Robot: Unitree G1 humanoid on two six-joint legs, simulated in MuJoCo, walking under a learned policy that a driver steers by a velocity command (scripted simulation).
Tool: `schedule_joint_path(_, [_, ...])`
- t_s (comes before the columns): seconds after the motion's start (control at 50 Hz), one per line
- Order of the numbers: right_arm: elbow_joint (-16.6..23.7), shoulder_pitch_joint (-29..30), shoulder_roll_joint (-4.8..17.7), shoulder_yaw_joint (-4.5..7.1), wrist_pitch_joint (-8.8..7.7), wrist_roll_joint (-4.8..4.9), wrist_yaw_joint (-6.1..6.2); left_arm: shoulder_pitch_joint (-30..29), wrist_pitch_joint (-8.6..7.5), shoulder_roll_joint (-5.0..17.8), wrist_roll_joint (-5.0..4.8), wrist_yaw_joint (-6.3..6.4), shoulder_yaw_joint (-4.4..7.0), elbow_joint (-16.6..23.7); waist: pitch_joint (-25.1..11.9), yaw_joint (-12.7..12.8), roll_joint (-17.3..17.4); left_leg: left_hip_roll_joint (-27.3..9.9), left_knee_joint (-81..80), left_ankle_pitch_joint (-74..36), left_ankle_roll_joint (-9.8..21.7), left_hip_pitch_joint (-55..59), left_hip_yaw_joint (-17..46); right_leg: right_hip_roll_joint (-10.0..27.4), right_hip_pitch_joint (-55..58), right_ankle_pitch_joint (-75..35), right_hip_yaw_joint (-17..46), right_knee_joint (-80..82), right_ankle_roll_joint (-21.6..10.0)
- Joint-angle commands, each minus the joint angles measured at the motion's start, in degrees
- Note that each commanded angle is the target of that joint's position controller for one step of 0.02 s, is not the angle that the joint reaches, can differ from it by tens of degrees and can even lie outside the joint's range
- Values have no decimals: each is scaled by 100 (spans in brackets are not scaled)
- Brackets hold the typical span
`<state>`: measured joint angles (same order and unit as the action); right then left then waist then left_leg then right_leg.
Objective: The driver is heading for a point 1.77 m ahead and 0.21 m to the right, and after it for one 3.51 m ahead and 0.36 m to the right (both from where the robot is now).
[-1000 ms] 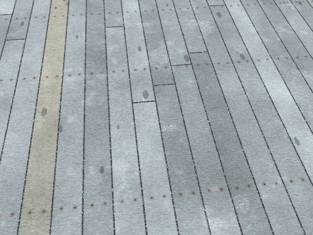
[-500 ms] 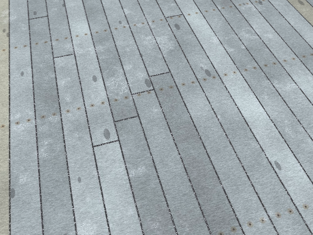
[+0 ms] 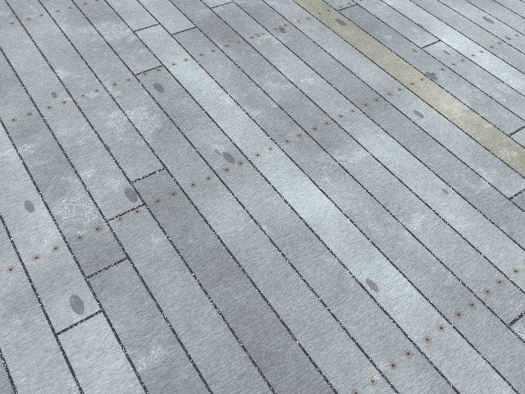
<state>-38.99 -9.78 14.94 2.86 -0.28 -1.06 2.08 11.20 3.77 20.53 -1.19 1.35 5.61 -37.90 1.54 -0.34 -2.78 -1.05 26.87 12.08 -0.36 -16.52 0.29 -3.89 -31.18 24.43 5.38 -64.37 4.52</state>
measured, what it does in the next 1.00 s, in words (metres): steps on the spot, turning right: right foot, then left foot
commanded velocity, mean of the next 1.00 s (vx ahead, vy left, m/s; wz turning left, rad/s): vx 0.01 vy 0.00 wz -0.40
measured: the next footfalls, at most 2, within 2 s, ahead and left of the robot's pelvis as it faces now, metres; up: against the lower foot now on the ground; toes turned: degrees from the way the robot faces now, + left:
right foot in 0.24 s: +0.02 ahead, -0.15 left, +0.00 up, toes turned -13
left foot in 0.70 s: +0.09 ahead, +0.07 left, +0.00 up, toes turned -24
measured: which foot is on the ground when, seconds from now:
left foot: down 0.00-0.24, up 0.26-0.68, down 0.70-1.00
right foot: up 0.00-0.22, down 0.24-1.00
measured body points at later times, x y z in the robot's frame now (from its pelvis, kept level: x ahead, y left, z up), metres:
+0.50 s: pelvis +0.00 -0.05 +0.00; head +0.03 -0.09 +0.45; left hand +0.22 +0.18 -0.07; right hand +0.07 -0.37 -0.11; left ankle +0.05 +0.11 -0.67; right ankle -0.02 -0.14 -0.74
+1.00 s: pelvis +0.02 -0.02 +0.00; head +0.03 -0.02 +0.45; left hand +0.23 +0.19 -0.11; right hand +0.07 -0.31 -0.10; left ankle +0.06 +0.09 -0.74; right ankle -0.02 -0.14 -0.74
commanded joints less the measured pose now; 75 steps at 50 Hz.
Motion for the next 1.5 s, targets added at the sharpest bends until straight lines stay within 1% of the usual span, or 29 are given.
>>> schedule_joint_path(0.02, [321, 40, 895, 254, 18, -7, 76, -183, -33, 204, -38, -17, 47, 515, -417, -117, 1262, -1292, -747, -2123, 1180, 1161, 828, 294, -567, -180, -271, 233, 198])
schedule_joint_path(0.1, [277, 83, 1165, 379, 74, 44, 38, -337, -49, 115, 3, -122, -13, 674, -639, -206, 1392, -1528, -696, -2294, 1247, 1154, 526, 506, 267, -115, -556, 1415, 100])
schedule_joint_path(0.16, [214, 119, 1250, 429, 67, 135, -36, -248, -6, 226, 1, -189, 40, 698, -637, -179, 1455, -1657, -581, -2244, 1208, 1101, 412, 458, 756, -245, -790, 2191, -85])
schedule_joint_path(0.2, [174, 246, 1271, 447, 54, 244, -54, 4, 13, 209, 0, -238, 77, 639, -611, 25, 1384, -1638, -273, -2088, 1003, 970, 249, 380, 1271, -841, -936, 3168, -336])
schedule_joint_path(0.22, [114, 205, 1176, 429, 40, 293, -56, 239, 11, 233, 13, -232, 116, 546, -639, 141, 1250, -1503, 56, -1761, 757, 729, 47, 253, 1790, -1374, -973, 3808, -523])
schedule_joint_path(0.24, [-18, -108, 957, 379, 16, 235, -81, 438, 1, 462, 26, -180, 201, 512, -688, 153, 616, -1209, 794, -929, 303, 67, -376, 473, 2602, -2300, -427, 4262, -762])
schedule_joint_path(0.26, [240, -90, 504, 214, 7, -127, -119, 571, -30, 1243, 55, -71, 366, 636, -756, -19, -1451, -408, 2669, 2085, -358, -1704, -890, 2119, 3612, -4691, 1793, 4205, -1536])
schedule_joint_path(0.28, [422, 503, 734, 275, -17, -68, -56, 574, -160, 1176, 268, -135, 305, 731, -944, 418, -1232, 51, 3767, 2791, -453, -2249, 7, 2660, 3123, -4789, 2458, 4346, -2537])
schedule_joint_path(0.3, [403, 650, 940, 342, 0, 64, -21, 442, -271, 985, 305, -159, 243, 688, -791, 403, -684, -70, 4170, 2438, -388, -2252, 289, 2359, 2888, -4197, 2028, 4457, -2413])
schedule_joint_path(0.32, [337, 597, 970, 375, 20, 104, 11, 148, -327, 816, 207, -126, 200, 651, -601, 224, -479, -143, 4106, 1925, -332, -2271, 374, 1998, 2750, -3721, 1629, 4449, -2068])
schedule_joint_path(0.34, [236, 502, 953, 394, 43, 71, 58, -83, -318, 646, 91, -87, 143, 669, -551, 128, -346, -179, 3937, 1575, -349, -2263, 409, 1768, 2690, -3414, 1428, 4433, -1817])
schedule_joint_path(0.36, [221, 425, 968, 410, 55, 34, 77, -228, -295, 595, 36, -51, 102, 686, -518, 52, -433, -133, 3895, 1295, -400, -2088, 397, 1641, 2499, -3514, 1316, 4436, -1745])
schedule_joint_path(0.42, [174, 291, 818, 377, 23, 84, 25, -184, -270, 567, 92, 19, 74, 669, -707, 0, -462, 52, 3562, 862, -471, -1811, 365, 1471, 2522, -3590, 1262, 4423, -1754])
schedule_joint_path(0.5, [175, 434, 698, 310, 15, 105, -17, -143, -242, 627, 83, 73, 91, 621, -718, 112, -518, 92, 2426, 708, -517, -1510, 408, 1432, 2568, -2993, 1446, 4360, -1725])
schedule_joint_path(0.62, [219, 454, 717, 281, -29, 156, -128, -223, -192, 581, 134, -25, 21, 515, -543, 238, -601, 99, 1394, 941, -386, -563, 304, 1434, 2062, -2716, 1837, 4235, -1767])
schedule_joint_path(0.66, [187, 299, 649, 263, -78, 157, -176, -359, -185, 484, 95, -42, -36, 478, -538, 98, -534, 112, 594, 607, -287, -137, 258, 1334, 2027, -2816, 1904, 4077, -1664])
schedule_joint_path(0.68, [131, 127, 575, 244, -115, 128, -203, -445, -187, 385, 60, -40, -81, 459, -541, -59, -471, 119, -219, -57, -198, 328, 208, 1196, 1892, -2711, 1845, 3987, -1507])
schedule_joint_path(0.7, [139, 79, 650, 240, -146, 41, -205, -279, -217, 250, 80, -36, -128, 395, -570, -55, -271, -115, -639, -846, -81, 836, 412, 1015, 1668, -2292, 1755, 3930, -1230])
schedule_joint_path(0.72, [214, 13, 989, 279, -153, -58, -175, -43, -263, 80, 208, -35, -183, 358, -717, 114, 446, -912, -675, -1954, 190, 1285, 1109, 615, 1369, -1418, 1292, 3356, -882])
schedule_joint_path(0.74, [155, 328, 1087, 265, -139, -108, -175, 246, -297, 44, 178, -42, -165, 324, -587, 523, 1364, -1361, -610, -2256, 876, 865, 1608, 79, 1292, -271, 569, 3219, -585])
schedule_joint_path(0.76, [231, 556, 710, 165, -155, -59, -191, 142, -300, 222, 260, -19, -146, 274, -566, 404, 1340, -1408, -777, -1615, 1128, 519, 1724, 263, 1627, -273, 432, 3295, -370])
schedule_joint_path(0.78, [225, 592, 608, 125, -167, -41, -205, -27, -288, 317, 235, -12, -100, 241, -467, 308, 1202, -1122, -793, -1052, 936, 513, 1494, 269, 1693, -608, 418, 3415, -349])
schedule_joint_path(0.8, [174, 494, 728, 150, -176, -13, -208, -192, -257, 220, 245, 1, -113, 228, -440, 223, 1159, -878, -738, -603, 703, 513, 1315, 279, 1790, -972, 382, 3548, -341])
schedule_joint_path(0.82, [149, 426, 734, 136, -199, 16, -207, -272, -213, 184, 266, -3, -121, 253, -356, 149, 1148, -773, -742, -315, 566, 414, 1223, 325, 1864, -1211, 427, 3652, -348])
schedule_joint_path(0.88, [128, 337, 695, 84, -215, -7, -187, -137, -214, 114, 196, -48, -135, 122, -171, 112, 777, -447, -584, 106, 291, 328, 808, 366, 1853, -1468, 477, 3771, -522])
schedule_joint_path(0.96, [91, 203, 631, 43, -199, 35, -160, -81, -284, 51, 204, -30, -136, -42, -232, 18, 347, -319, -336, -176, 291, 535, 636, 424, 1797, -1791, 577, 3869, -509])
schedule_joint_path(1.02, [48, 162, 587, 17, -177, 39, -164, -27, -310, 24, 192, -9, -137, -142, -265, -5, 188, -248, -248, -284, 282, 595, 558, 440, 1829, -1908, 609, 3884, -495])
schedule_joint_path(1.2, [-202, 101, 527, -35, -173, 53, -193, 128, -312, 15, 179, 78, -142, -423, -218, 27, 216, -147, -267, -398, 246, 537, 473, 467, 2032, -2129, 626, 3876, -484])
schedule_joint_path(1.5, [-880, -121, 585, -90, -197, 77, -159, 161, -291, -46, 162, 155, -149, -1119, -64, 25, 294, -128, -527, -313, 288, 483, 517, 420, 2240, -2181, 517, 3996, -390])
Keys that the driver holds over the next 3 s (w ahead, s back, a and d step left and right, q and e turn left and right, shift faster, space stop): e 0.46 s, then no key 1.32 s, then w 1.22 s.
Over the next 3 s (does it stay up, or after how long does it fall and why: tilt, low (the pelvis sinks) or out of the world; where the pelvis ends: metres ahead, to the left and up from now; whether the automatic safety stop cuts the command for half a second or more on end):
stays up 0.51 -0.21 0.00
